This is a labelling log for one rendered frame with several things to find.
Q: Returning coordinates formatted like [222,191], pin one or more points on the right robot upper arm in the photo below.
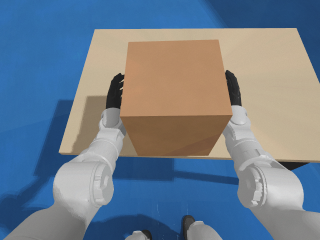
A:
[275,197]

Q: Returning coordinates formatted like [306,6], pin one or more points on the robot shin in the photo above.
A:
[196,223]
[138,232]

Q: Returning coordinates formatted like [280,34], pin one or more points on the right robot forearm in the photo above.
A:
[242,145]

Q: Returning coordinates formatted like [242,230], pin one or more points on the robot left hand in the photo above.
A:
[114,98]

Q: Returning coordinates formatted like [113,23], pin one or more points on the robot right hand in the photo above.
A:
[233,89]

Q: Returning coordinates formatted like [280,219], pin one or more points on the table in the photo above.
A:
[277,82]

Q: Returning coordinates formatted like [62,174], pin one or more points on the left robot upper arm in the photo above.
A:
[80,189]

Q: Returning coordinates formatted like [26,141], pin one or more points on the left robot forearm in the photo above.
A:
[108,142]

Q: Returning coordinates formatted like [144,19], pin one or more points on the carton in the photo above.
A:
[175,98]

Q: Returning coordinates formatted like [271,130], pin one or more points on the right robot shin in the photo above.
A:
[196,223]

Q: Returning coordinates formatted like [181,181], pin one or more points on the left robot shin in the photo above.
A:
[138,232]

